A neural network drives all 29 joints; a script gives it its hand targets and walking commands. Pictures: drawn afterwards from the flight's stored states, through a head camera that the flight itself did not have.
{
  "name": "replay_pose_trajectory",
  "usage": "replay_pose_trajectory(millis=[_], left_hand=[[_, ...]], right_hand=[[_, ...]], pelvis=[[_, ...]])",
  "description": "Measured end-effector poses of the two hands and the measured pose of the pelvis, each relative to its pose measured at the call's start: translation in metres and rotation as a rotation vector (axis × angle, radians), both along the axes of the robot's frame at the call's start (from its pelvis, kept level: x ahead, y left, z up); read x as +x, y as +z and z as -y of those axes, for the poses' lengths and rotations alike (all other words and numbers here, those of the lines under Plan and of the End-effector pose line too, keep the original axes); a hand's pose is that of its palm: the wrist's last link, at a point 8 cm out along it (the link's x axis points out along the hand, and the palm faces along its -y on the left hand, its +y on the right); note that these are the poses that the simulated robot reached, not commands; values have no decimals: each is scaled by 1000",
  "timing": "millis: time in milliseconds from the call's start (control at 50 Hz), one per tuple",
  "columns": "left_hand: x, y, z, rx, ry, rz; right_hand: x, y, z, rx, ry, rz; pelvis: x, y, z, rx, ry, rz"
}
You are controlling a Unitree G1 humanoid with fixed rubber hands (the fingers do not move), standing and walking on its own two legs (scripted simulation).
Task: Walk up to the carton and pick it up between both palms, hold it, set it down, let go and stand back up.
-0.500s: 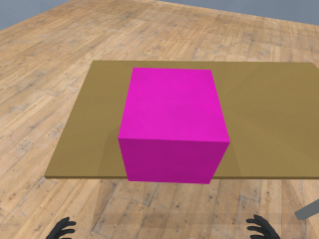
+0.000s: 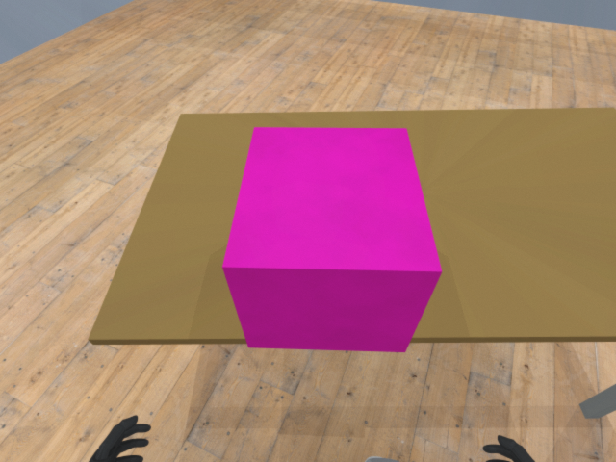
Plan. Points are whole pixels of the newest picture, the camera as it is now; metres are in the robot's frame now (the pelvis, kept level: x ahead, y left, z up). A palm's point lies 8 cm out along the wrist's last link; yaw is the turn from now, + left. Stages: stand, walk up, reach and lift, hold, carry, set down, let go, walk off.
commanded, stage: walk up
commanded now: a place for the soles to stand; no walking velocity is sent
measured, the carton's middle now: (327, 237) +0.46 -0.03 -0.01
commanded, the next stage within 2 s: reach and lift in 0.24 s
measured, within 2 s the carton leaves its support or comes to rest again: neither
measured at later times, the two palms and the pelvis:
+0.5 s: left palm (121, 459) +0.15 +0.24 -0.06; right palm (523, 437) +0.17 -0.27 -0.08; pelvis +0.00 -0.02 +0.00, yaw +3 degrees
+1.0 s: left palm (110, 454) +0.15 +0.25 -0.04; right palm (512, 449) +0.15 -0.23 -0.04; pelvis -0.01 +0.01 +0.02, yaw +0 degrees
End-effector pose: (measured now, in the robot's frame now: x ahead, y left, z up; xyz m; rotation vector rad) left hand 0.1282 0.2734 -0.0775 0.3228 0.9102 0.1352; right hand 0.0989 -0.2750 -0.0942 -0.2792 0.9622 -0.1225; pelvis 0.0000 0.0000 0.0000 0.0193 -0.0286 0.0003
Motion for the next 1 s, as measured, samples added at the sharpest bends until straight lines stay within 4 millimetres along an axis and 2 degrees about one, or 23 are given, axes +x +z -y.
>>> replay_pose_trajectory(millis=[280,340,400,460,520,640,720,800,920,1000], left_hand=[[-12,-4,-3,1,30,-20],[-11,-1,0,48,72,-70],[1,5,9,24,121,-47],[15,10,23,-22,118,-19],[26,18,31,-46,116,35],[25,23,29,-73,121,110],[19,22,26,-90,110,131],[18,25,24,-108,92,171],[22,33,22,-116,74,232],[24,39,24,-125,65,269]], right_hand=[[6,4,0,-10,33,23],[18,-5,7,-11,54,58],[38,-10,13,-9,65,108],[62,2,6,1,82,217],[74,16,-3,31,103,278],[62,34,-6,22,82,309],[47,40,-7,16,40,313],[40,47,-18,28,16,342],[43,53,-37,72,11,379],[51,56,-41,92,11,402]], pelvis=[[-4,-1,2,-4,16,5],[-2,-1,5,-54,49,34],[2,-5,13,-20,51,16],[-1,-1,20,-9,51,39],[-2,5,26,-1,54,53],[-1,14,29,1,53,77],[-3,16,23,-3,41,88],[-6,17,13,-7,25,90],[-10,18,-3,-11,9,90],[-9,18,-13,-13,5,87]])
